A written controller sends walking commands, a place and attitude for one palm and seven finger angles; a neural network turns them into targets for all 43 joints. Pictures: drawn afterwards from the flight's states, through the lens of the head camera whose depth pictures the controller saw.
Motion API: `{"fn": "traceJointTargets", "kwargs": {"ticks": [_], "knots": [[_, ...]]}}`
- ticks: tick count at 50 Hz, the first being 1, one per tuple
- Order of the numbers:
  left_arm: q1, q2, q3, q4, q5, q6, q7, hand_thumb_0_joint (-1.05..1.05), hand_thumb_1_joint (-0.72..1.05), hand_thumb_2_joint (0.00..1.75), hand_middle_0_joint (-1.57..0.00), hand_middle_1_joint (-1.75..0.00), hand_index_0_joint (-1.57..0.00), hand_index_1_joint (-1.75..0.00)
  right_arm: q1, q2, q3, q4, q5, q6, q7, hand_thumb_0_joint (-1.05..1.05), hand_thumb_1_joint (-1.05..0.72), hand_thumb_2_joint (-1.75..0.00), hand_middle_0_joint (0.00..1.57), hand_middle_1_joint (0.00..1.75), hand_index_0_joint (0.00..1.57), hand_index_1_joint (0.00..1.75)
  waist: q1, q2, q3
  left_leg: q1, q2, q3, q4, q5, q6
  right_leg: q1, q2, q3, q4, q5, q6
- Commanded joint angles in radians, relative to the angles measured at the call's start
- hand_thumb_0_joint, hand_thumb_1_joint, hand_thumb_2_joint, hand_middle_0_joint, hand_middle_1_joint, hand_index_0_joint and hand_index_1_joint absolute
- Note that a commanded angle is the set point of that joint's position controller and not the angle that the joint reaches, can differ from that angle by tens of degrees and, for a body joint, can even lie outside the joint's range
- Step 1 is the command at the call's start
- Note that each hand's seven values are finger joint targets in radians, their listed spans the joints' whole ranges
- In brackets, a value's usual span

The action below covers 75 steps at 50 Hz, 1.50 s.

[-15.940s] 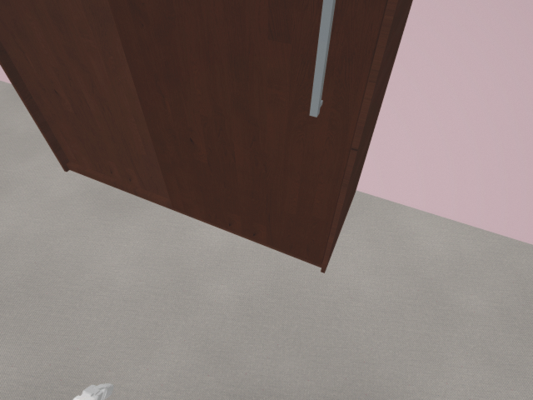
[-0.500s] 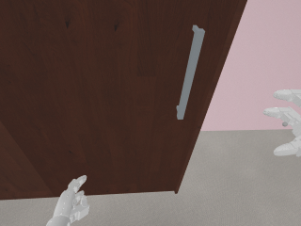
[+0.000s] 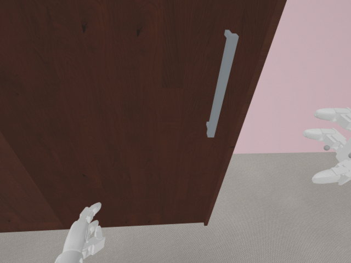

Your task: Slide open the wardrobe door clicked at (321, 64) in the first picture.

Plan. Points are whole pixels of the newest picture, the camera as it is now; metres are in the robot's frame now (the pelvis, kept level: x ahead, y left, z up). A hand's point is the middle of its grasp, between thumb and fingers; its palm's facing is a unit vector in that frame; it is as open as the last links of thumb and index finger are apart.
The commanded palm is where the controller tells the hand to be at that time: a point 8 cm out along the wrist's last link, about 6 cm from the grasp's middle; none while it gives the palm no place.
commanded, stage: move the hooked fingers beside the handle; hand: right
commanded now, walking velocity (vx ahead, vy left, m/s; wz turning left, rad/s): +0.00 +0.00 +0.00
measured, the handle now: (218, 90) +0.52 -0.11 +0.17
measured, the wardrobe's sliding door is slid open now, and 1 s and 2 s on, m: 0.00 0.00 0.00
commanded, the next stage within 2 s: none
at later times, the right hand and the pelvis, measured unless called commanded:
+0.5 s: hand (296, 127) +0.34 -0.24 +0.20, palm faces +0.02 +1.00 -0.03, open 14.0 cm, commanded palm +0.31 -0.29 +0.20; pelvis +0.01 -0.01 +0.00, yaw +0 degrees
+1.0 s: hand (269, 111) +0.40 -0.21 +0.20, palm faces +0.00 +1.00 -0.01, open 14.0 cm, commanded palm +0.38 -0.26 +0.20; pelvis +0.02 +0.00 +0.00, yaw +1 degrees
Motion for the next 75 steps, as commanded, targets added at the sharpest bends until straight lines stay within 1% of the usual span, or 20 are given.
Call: {"fn": "traceJointTargets", "kwargs": {"ticks": [1,7,14,16,19,20,26,33,36,39,41,43,47,48,52,59,63,66,71,75], "knots": [[-0.168,0.129,0.056,-0.157,0.001,-0.068,0.008,0.0,0.9,0.9,-0.2,-0.3,-0.2,-0.3,-0.389,-0.256,-0.059,-0.17,0.016,-0.079,-0.001,0.0,0.5,-0.3,0.3,1.2,0.3,1.2,0.023,-0.005,-0.113,0.007,-0.005,-0.121,-0.112,-0.088,-0.005,-0.032,0.034,0.073,-0.096,0.033,-0.016],[-0.171,0.123,0.052,-0.15,0.0,-0.072,0.014,0.0,0.9,0.9,-0.2,-0.3,-0.2,-0.3,-0.493,-0.202,0.025,-0.152,-0.01,-0.09,-0.019,0.0,0.5,-0.3,0.3,1.2,0.3,1.2,0.033,-0.034,-0.125,-0.01,-0.009,-0.102,-0.1,-0.082,0.0,-0.016,0.037,0.081,-0.111,0.008,-0.016],[-0.165,0.127,0.059,-0.147,0.009,-0.063,0.01,0.0,0.9,0.9,-0.2,-0.3,-0.2,-0.3,-0.495,-0.243,-0.027,-0.112,-0.027,-0.081,-0.056,0.0,0.5,-0.3,0.3,1.2,0.3,1.2,0.006,-0.019,-0.2,0.049,-0.005,-0.096,-0.078,0.014,0.009,-0.014,0.033,0.075,-0.105,0.096,-0.018],[-0.162,0.12,0.056,-0.152,0.008,-0.055,0.007,0.0,0.9,0.9,-0.2,-0.3,-0.2,-0.3,-0.485,-0.21,-0.006,-0.096,-0.031,-0.073,-0.061,0.0,0.5,-0.3,0.3,1.2,0.3,1.2,0.007,-0.011,-0.189,0.051,-0.009,-0.084,-0.069,0.046,0.009,-0.017,0.032,0.072,-0.108,0.115,-0.015],[-0.156,0.124,0.063,-0.156,0.008,-0.048,0.006,0.0,0.9,0.9,-0.2,-0.3,-0.2,-0.3,-0.493,-0.225,-0.021,-0.112,-0.034,-0.068,-0.073,0.0,0.5,-0.3,0.3,1.2,0.3,1.2,0.008,-0.016,-0.211,0.062,-0.008,-0.085,-0.061,0.091,0.007,-0.01,0.03,0.062,-0.1,0.149,-0.017],[-0.157,0.117,0.058,-0.157,0.007,-0.048,0.004,0.0,0.9,0.9,-0.2,-0.3,-0.2,-0.3,-0.517,-0.176,0.024,-0.114,-0.036,-0.069,-0.072,0.0,0.5,-0.3,0.3,1.2,0.3,1.2,0.018,-0.017,-0.197,0.049,-0.011,-0.082,-0.061,0.095,0.008,-0.005,0.03,0.065,-0.103,0.15,-0.015],[-0.143,0.121,0.067,-0.146,0.006,-0.042,0.011,0.0,0.9,0.9,-0.2,-0.3,-0.2,-0.3,-0.566,-0.146,0.056,-0.125,-0.043,-0.072,-0.095,0.0,0.5,-0.3,0.3,1.2,0.3,1.2,0.032,-0.006,-0.195,0.027,-0.018,-0.076,-0.064,0.099,0.004,0.013,0.029,0.066,-0.102,0.15,-0.016],[-0.129,0.128,0.074,-0.124,0.009,-0.025,0.017,0.0,0.9,0.9,-0.2,-0.3,-0.2,-0.3,-0.616,-0.159,0.054,-0.078,-0.06,-0.064,-0.126,0.0,0.5,-0.3,0.3,1.2,0.3,1.2,0.035,0.002,-0.219,0.037,-0.016,-0.08,-0.062,0.119,0.006,0.017,0.03,0.057,-0.094,0.169,-0.019],[-0.123,0.12,0.071,-0.121,0.01,-0.023,0.018,0.0,0.9,0.9,-0.2,-0.3,-0.2,-0.3,-0.653,-0.122,0.084,-0.055,-0.064,-0.069,-0.133,0.0,0.5,-0.3,0.3,1.2,0.3,1.2,0.044,0.012,-0.228,0.037,-0.015,-0.079,-0.057,0.149,0.004,0.022,0.031,0.058,-0.091,0.186,-0.019],[-0.109,0.128,0.075,-0.11,0.01,-0.01,0.021,0.0,0.9,0.9,-0.2,-0.3,-0.2,-0.3,-0.651,-0.168,0.052,0.006,-0.066,-0.069,-0.135,0.0,0.5,-0.3,0.3,1.2,0.3,1.2,0.046,0.041,-0.225,0.043,-0.01,-0.084,-0.057,0.151,0.001,-0.004,0.028,0.049,-0.085,0.175,-0.022],[-0.108,0.119,0.075,-0.111,0.007,-0.012,0.02,0.0,0.9,0.9,-0.2,-0.3,-0.2,-0.3,-0.704,-0.107,0.115,0.008,-0.07,-0.076,-0.134,0.0,0.5,-0.3,0.3,1.2,0.3,1.2,0.061,0.023,-0.22,0.022,-0.01,-0.089,-0.059,0.145,0.0,0.007,0.029,0.05,-0.081,0.167,-0.022],[-0.099,0.131,0.079,-0.103,0.011,-0.006,0.022,0.0,0.9,0.9,-0.2,-0.3,-0.2,-0.3,-0.709,-0.17,0.067,0.035,-0.075,-0.083,-0.143,0.0,0.5,-0.3,0.3,1.2,0.3,1.2,0.053,0.023,-0.237,0.039,-0.009,-0.096,-0.06,0.143,0.003,0.001,0.03,0.045,-0.076,0.168,-0.023],[-0.085,0.121,0.08,-0.109,0.009,-0.006,0.02,0.0,0.9,0.9,-0.2,-0.3,-0.2,-0.3,-0.755,-0.119,0.11,0.04,-0.076,-0.101,-0.145,0.0,0.5,-0.3,0.3,1.2,0.3,1.2,0.06,0.016,-0.268,0.049,-0.009,-0.091,-0.047,0.197,0.002,0.01,0.031,0.045,-0.074,0.203,-0.023],[-0.08,0.125,0.085,-0.104,0.009,-0.007,0.02,0.0,0.9,0.9,-0.2,-0.3,-0.2,-0.3,-0.753,-0.147,0.084,0.045,-0.077,-0.108,-0.151,0.0,0.5,-0.3,0.3,1.2,0.3,1.2,0.058,0.014,-0.273,0.057,-0.01,-0.092,-0.045,0.208,0.004,0.013,0.028,0.043,-0.069,0.215,-0.023],[-0.065,0.126,0.085,-0.092,0.008,0.001,0.02,0.0,0.9,0.9,-0.2,-0.3,-0.2,-0.3,-0.793,-0.128,0.113,0.102,-0.089,-0.104,-0.162,0.0,0.5,-0.3,0.3,1.2,0.3,1.2,0.069,0.016,-0.244,0.03,-0.009,-0.092,-0.054,0.169,0.002,-0.01,0.03,0.046,-0.077,0.175,-0.022],[-0.049,0.126,0.094,-0.087,0.012,0.007,0.016,0.0,0.9,0.9,-0.2,-0.3,-0.2,-0.3,-0.807,-0.126,0.103,0.118,-0.093,-0.122,-0.191,0.0,0.5,-0.3,0.3,1.2,0.3,1.2,0.062,0.046,-0.287,0.065,-0.007,-0.097,-0.045,0.239,-0.001,-0.003,0.026,0.037,-0.072,0.226,-0.027],[-0.029,0.131,0.098,-0.07,0.013,0.017,0.016,0.0,0.9,0.9,-0.2,-0.3,-0.2,-0.3,-0.856,-0.13,0.11,0.171,-0.109,-0.128,-0.209,0.0,0.5,-0.3,0.3,1.2,0.3,1.2,0.079,0.047,-0.261,0.04,-0.012,-0.095,-0.055,0.198,-0.001,-0.012,0.028,0.034,-0.075,0.195,-0.028],[-0.023,0.123,0.096,-0.065,0.013,0.017,0.016,0.0,0.9,0.9,-0.2,-0.3,-0.2,-0.3,-0.918,-0.091,0.147,0.196,-0.115,-0.139,-0.218,0.0,0.5,-0.3,0.3,1.2,0.3,1.2,0.09,0.03,-0.259,0.022,-0.012,-0.096,-0.058,0.187,-0.001,-0.012,0.027,0.037,-0.075,0.185,-0.028],[0.009,0.129,0.101,-0.043,0.02,0.017,0.016,0.0,0.9,0.9,-0.2,-0.3,-0.2,-0.3,-0.984,-0.126,0.126,0.29,-0.125,-0.17,-0.226,0.0,0.5,-0.3,0.3,1.2,0.3,1.2,0.098,0.05,-0.278,0.023,-0.012,-0.103,-0.059,0.169,-0.001,-0.032,0.027,0.04,-0.074,0.166,-0.029],[0.034,0.123,0.105,-0.037,0.019,0.013,0.01,0.0,0.9,0.9,-0.2,-0.3,-0.2,-0.3,-1.07,-0.077,0.182,0.315,-0.138,-0.204,-0.232,0.0,0.5,-0.3,0.3,1.2,0.3,1.2,0.115,0.008,-0.304,0.012,-0.017,-0.094,-0.051,0.191,0.004,-0.011,0.028,0.046,-0.069,0.189,-0.028]]}}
